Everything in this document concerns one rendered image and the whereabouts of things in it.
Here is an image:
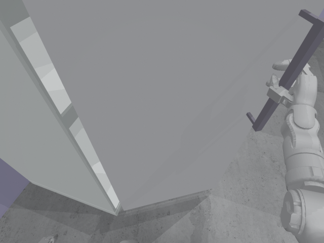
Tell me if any robot right upper arm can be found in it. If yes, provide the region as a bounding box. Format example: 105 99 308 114
280 188 324 243

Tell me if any robot right hand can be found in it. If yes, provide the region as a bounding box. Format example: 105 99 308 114
266 59 317 110

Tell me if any right robot forearm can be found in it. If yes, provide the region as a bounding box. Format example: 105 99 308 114
280 104 324 193

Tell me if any handle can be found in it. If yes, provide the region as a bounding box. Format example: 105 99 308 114
246 9 324 132

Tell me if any fridge door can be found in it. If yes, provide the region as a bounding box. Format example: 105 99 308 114
22 0 324 211

